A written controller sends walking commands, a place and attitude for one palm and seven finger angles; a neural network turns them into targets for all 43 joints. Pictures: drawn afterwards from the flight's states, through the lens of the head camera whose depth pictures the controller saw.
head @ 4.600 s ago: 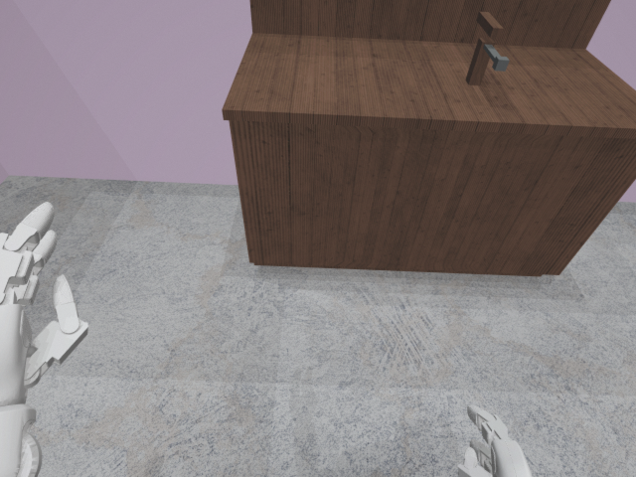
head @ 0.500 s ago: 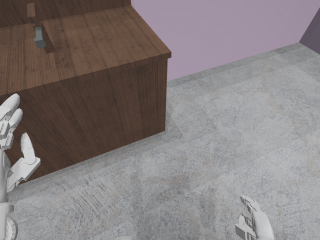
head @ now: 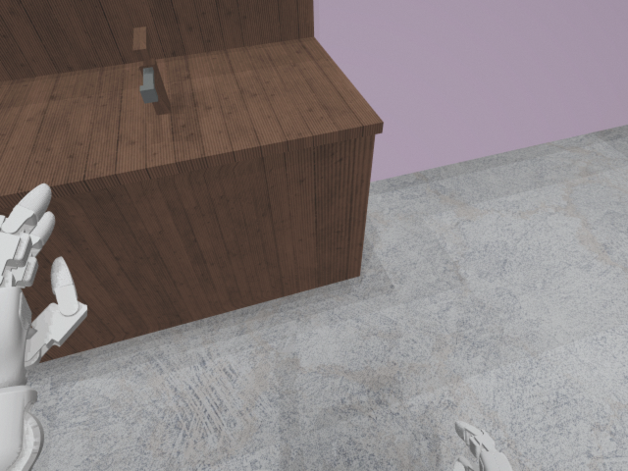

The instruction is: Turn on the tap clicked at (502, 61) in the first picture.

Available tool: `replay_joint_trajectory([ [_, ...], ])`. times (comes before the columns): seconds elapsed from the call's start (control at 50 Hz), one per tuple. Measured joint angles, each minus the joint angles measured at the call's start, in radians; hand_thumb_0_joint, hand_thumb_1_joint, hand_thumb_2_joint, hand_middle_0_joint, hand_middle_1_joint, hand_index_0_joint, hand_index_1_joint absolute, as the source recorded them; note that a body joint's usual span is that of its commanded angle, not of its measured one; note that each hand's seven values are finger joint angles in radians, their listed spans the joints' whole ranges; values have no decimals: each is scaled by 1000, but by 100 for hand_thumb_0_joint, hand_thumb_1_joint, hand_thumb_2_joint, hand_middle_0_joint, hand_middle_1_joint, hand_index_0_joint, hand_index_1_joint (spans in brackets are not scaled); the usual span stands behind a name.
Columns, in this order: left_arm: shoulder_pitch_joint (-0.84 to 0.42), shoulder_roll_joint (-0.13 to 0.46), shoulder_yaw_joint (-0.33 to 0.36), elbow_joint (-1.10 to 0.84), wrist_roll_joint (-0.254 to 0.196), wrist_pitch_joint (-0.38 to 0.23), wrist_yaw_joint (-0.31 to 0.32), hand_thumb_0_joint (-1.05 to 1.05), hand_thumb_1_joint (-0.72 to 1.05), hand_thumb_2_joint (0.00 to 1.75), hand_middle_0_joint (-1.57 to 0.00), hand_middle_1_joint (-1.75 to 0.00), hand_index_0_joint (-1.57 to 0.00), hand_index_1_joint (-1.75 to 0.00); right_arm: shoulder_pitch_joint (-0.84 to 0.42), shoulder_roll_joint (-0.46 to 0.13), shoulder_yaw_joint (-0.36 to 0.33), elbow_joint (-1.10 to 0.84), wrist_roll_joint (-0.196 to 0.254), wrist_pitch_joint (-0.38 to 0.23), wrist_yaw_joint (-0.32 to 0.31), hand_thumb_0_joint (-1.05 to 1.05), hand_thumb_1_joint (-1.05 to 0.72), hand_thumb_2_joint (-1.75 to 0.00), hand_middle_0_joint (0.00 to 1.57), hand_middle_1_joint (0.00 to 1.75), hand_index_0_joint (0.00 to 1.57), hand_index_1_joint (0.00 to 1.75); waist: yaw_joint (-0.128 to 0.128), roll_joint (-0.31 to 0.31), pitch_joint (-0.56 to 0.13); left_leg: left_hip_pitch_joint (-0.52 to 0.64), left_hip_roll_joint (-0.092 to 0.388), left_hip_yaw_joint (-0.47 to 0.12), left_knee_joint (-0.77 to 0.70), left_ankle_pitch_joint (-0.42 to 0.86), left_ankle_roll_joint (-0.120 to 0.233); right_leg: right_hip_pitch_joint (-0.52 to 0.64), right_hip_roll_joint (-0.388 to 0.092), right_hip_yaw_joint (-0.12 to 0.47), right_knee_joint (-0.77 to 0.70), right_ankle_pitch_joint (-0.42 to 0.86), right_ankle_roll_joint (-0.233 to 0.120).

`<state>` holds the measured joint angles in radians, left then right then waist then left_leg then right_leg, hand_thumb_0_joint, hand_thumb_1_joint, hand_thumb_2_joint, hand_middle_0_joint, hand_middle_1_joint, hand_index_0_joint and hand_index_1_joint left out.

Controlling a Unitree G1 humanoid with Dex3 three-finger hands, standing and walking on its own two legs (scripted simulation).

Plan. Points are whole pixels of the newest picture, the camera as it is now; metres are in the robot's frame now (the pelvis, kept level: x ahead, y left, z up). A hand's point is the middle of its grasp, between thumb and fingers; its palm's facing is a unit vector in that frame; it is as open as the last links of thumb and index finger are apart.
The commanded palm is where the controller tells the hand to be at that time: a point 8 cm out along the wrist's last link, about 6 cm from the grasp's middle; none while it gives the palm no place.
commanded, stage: take the last steps up to it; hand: left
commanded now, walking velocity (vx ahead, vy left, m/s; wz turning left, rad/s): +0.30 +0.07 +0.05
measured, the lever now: (149, 93) +0.78 +0.41 +0.10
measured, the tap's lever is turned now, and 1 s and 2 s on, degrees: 0 0 0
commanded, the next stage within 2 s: come to a stop and stand still in 1.74 s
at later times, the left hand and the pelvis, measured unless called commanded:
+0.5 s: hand (84, 237) +0.29 +0.26 +0.19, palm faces +0.39 -0.82 -0.43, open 7.5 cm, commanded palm +0.24 +0.31 +0.19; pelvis +0.08 +0.03 +0.01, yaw +0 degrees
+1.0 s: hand (114, 165) +0.41 +0.29 +0.19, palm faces +0.43 -0.82 -0.38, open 7.5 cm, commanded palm +0.35 +0.32 +0.19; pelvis +0.19 +0.04 +0.00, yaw +0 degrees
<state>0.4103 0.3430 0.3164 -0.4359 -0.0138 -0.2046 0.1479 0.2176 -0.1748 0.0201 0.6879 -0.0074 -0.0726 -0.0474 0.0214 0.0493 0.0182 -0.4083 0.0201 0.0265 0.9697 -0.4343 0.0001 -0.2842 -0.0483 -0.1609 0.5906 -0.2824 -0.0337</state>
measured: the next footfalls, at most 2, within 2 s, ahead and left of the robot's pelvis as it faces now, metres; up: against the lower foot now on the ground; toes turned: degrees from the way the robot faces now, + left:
left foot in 0.24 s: +0.12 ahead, +0.16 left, +0.00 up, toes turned +9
right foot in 0.56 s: +0.18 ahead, -0.08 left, +0.00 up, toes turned -9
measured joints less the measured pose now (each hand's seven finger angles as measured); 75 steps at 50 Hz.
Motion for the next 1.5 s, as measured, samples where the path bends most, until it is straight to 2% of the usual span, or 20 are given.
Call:
replay_joint_trajectory([
  [0.08, 34, -10, 12, -11, -2, -14, -3, 2, 88, 89, -22, -30, -21, -30, -5, -28, -12, 3, 0, 17, -4, 2, -90, -90, 20, 30, 20, 30, -15, -36, 3, -74, 24, 33, 66, 67, -13, 40, -23, 5, -73, 19, 12],
  [0.22, 81, 11, 25, -105, -4, -18, 23, 2, 88, 89, -22, -30, -21, -30, 22, -80, -54, -60, -2, 0, -27, 2, -90, -90, 20, 30, 20, 30, -12, -81, 16, 73, 50, 103, -375, 143, 0, 75, -58, 13, -63, -18, 48],
  [0.26, 62, 18, 34, -124, -8, -21, 31, 2, 88, 89, -22, -30, -21, -30, 18, -90, -68, -79, 3, -7, -36, 2, -90, -90, 20, 30, 20, 30, -10, -77, 21, 107, 47, 105, -427, 216, 13, 47, -59, 30, 40, -80, 53],
  [0.32, 1, 36, 54, -66, -6, -32, 31, 2, 88, 89, -22, -30, -21, -30, -17, -50, -68, -71, 8, -13, -37, 2, -90, -90, 19, 30, 19, 30, -18, -94, 31, 100, 39, 112, -369, 177, 19, -64, -33, 94, 338, -223, 44],
  [0.38, -3, 37, 63, -51, -8, -17, 23, 2, 88, 89, -21, -30, -21, -30, -31, -4, -43, -68, 12, -28, -18, 2, -90, -90, 19, 30, 19, 30, -30, -81, 22, 118, 48, 106, -402, 170, 17, -155, -15, 84, 456, -201, 50],
  [0.46, 56, 24, 46, -98, -9, -21, 12, 2, 89, 89, -21, -30, -21, -30, -19, 36, -6, -76, 9, -47, 1, 2, -90, -90, 20, 30, 20, 30, -27, -52, 16, 149, 62, 108, -451, 177, 5, -171, -19, 44, 307, -126, 58],
  [0.54, 87, 43, 45, -99, -7, -20, 7, 2, 89, 89, -21, -30, -21, -30, -2, 52, 18, -76, 6, -41, -2, 1, -90, -90, 20, 30, 20, 30, -11, -23, 19, 162, 74, 105, -416, 134, -17, -77, -3, 3, 51, -62, 60],
  [0.62, 30, 34, 38, -50, -2, -6, 6, 1, 88, 89, -22, -30, -21, -30, -20, 22, 11, -38, 8, -12, -3, 1, -90, -90, 20, 30, 20, 30, 1, 9, 30, 52, 67, 48, -95, -15, -4, -49, 7, -13, 39, 4, -10],
  [0.7, 15, -11, 30, -27, -6, -9, 5, 2, 88, 89, -22, -30, -21, -30, -42, -21, -5, 0, 7, 13, 1, 2, -90, -90, 20, 30, 20, 30, -3, -15, 40, -76, 39, 31, 161, 23, -19, 1, -6, -7, -12, -8, -8],
  [0.84, 87, 11, 33, -125, -7, -19, 21, 2, 88, 89, -22, -30, -21, -30, -15, -67, -44, -65, 0, 11, -18, 2, -90, -90, 20, 30, 20, 30, -20, -84, 48, 1, 56, 99, -283, 134, -8, 70, -31, 5, -69, -23, 17],
  [0.88, 93, 21, 39, -158, -9, -22, 29, 2, 88, 89, -22, -30, -21, -30, -1, -84, -56, -90, 1, 4, -26, 2, -90, -90, 20, 30, 20, 30, -15, -78, 44, 74, 53, 114, -418, 189, 1, 75, -28, 11, -16, -68, 32],
  [0.96, 19, 52, 67, -107, -11, -41, 35, 2, 88, 89, -22, -30, -21, -30, -31, -49, -68, -91, 7, -4, -35, 2, -90, -90, 19, 30, 19, 30, -20, -101, 45, 86, 44, 129, -363, 184, 16, -47, -19, 94, 346, -233, 33],
  [1.02, 0, 51, 75, -73, -15, -23, 26, 2, 88, 89, -21, -30, -21, -30, -42, -6, -43, -86, 13, -16, -19, 2, -91, -90, 19, 30, 19, 30, -34, -91, 29, 108, 53, 124, -398, 178, 12, -154, -11, 94, 494, -204, 42],
  [1.1, 54, 30, 59, -108, -18, -19, 15, 2, 89, 89, -21, -30, -21, -30, -26, 35, -8, -95, 11, -36, -1, 2, -90, -90, 19, 30, 20, 30, -33, -62, 21, 147, 72, 126, -452, 185, -5, -184, -25, 54, 329, -119, 52],
  [1.18, 92, 50, 55, -107, -14, -22, 8, 2, 89, 89, -21, -30, -21, -30, 0, 50, 14, -96, 9, -37, -2, 1, -90, -90, 20, 30, 20, 30, -22, -29, 27, 162, 90, 115, -414, 142, -32, -96, -14, 9, 61, -46, 56],
  [1.22, 75, 60, 58, -87, -6, -19, 9, 2, 88, 89, -22, -30, -21, -30, 4, 42, 15, -88, 10, -27, -5, 1, -90, -90, 20, 30, 20, 30, -14, -13, 32, 127, 98, 98, -294, 68, -20, -67, -6, -1, 11, 53, 16],
  [1.26, 33, 36, 44, -57, -7, -11, 5, 1, 88, 89, -22, -30, -21, -30, -14, 16, 7, -48, 9, -14, -3, 1, -90, -90, 20, 30, 20, 30, -5, 4, 45, 52, 75, 48, -78, -16, -10, -70, -6, -12, 62, 25, -15],
  [1.32, 12, -5, 36, -40, -10, -6, 3, 2, 88, 89, -22, -30, -21, -30, -35, -18, -5, -6, 9, 5, 2, 2, -90, -90, 20, 30, 20, 30, -2, -5, 56, -42, 41, 28, 129, 1, -18, -35, -10, -12, 31, -2, -21],
  [1.38, 36, -12, 39, -61, -7, -16, 8, 2, 88, 89, -22, -30, -21, -30, -36, -37, -17, -13, 6, 16, -4, 2, -90, -90, 20, 30, 20, 30, -15, -34, 57, -58, 42, 54, 35, 36, -17, 0, -18, -11, -27, 17, -14],
  [1.5, 88, 20, 42, -142, -10, -22, 24, 2, 88, 89, -22, -30, -21, -30, -8, -74, -47, -81, 1, 9, -21, 2, -90, -90, 20, 30, 20, 30, -21, -71, 51, 83, 36, 105, -393, 167, -2, 41, -22, -7, -19, -22, 5],
])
